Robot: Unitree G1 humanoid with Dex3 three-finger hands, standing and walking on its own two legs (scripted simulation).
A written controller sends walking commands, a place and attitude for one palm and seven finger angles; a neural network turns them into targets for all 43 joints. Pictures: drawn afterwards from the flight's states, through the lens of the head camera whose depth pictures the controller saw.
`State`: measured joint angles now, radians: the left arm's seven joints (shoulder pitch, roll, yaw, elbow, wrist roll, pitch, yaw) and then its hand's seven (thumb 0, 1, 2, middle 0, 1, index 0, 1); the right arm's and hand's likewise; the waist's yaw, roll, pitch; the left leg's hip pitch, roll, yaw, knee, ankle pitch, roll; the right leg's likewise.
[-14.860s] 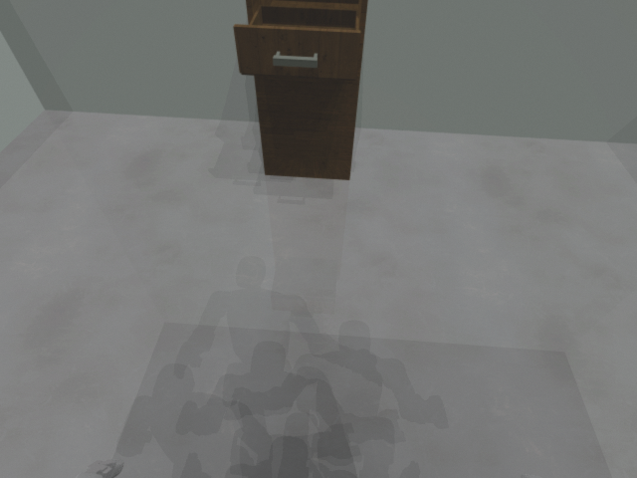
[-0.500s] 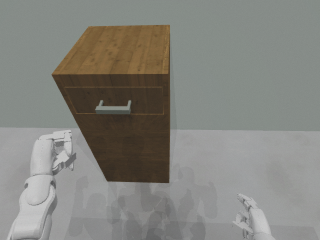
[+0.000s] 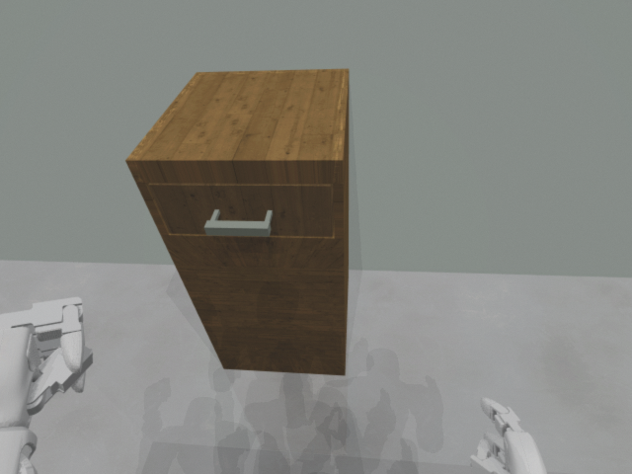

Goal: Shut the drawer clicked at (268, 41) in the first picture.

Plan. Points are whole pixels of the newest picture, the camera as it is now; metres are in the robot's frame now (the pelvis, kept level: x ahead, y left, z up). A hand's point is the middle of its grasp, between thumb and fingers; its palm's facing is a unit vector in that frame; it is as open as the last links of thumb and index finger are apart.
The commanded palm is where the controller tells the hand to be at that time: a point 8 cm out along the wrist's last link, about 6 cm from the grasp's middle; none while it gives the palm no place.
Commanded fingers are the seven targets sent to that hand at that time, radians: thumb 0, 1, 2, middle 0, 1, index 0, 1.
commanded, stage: draw the hand back to the body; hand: left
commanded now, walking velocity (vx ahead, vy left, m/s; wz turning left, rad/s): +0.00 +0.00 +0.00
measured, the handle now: (240, 221) +0.59 +0.25 -0.04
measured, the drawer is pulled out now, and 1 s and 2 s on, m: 0.00 0.00 0.00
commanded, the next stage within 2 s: step back with the hand held close in 0.04 s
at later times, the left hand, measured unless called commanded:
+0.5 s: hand (82, 356) +0.18 +0.26 +0.15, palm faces +0.27 -0.82 -0.50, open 3.3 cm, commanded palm +0.12 +0.30 +0.17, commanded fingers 0.00 0.90 0.90 -1.40 -1.60 -1.40 -1.60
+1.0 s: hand out of the picture +0.09 +0.27 +0.16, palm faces +0.37 -0.81 -0.45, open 3.3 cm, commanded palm +0.02 +0.32 +0.17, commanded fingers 0.00 0.90 0.90 -1.40 -1.60 -1.40 -1.60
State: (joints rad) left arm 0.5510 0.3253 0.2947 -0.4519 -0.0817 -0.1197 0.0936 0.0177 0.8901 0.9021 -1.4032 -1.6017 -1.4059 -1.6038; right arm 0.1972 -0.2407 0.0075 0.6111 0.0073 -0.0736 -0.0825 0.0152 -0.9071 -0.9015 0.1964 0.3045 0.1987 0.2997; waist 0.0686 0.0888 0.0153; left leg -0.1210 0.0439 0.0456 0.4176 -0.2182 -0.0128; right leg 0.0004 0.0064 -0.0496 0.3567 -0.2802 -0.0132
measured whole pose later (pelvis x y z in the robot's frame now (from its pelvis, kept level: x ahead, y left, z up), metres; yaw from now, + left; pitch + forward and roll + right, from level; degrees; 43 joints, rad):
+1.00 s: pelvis -0.10 +0.04 -0.02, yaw +0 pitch +0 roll -3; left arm 0.62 0.37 0.37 -0.60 -0.04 -0.26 0.15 0.02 0.89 0.90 -1.40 -1.60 -1.41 -1.60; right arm 0.20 -0.22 -0.01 0.56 0.00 -0.07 -0.09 0.01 -0.91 -0.90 0.20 0.30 0.20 0.30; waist 0.01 0.04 0.06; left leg -0.46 0.02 0.02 0.61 -0.23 0.02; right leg -0.33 0.00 -0.04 0.52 -0.19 0.02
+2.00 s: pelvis -0.25 +0.04 -0.01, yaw -1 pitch +0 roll +0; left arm 0.64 0.39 0.37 -0.57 -0.02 -0.22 0.16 0.02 0.89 0.90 -1.40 -1.60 -1.41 -1.60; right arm 0.25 -0.18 0.02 0.62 0.00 -0.12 -0.07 0.02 -0.91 -0.90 0.20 0.30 0.20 0.30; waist -0.03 -0.01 0.00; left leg -0.31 0.01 0.00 0.49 -0.20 0.01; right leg -0.24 0.02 -0.01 0.48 -0.24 -0.01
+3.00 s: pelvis -0.24 +0.05 -0.01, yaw +0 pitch -1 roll +0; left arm 0.25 0.21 0.01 0.78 0.03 0.06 0.01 0.02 0.91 0.90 -1.16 -1.37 -1.17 -1.37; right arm 0.17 -0.25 -0.01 0.87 -0.02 0.01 0.00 0.01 -0.91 -0.90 0.20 0.30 0.20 0.30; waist -0.02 0.00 0.04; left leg -0.31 -0.02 -0.02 0.56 -0.24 0.02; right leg -0.25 -0.01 -0.02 0.57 -0.31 0.00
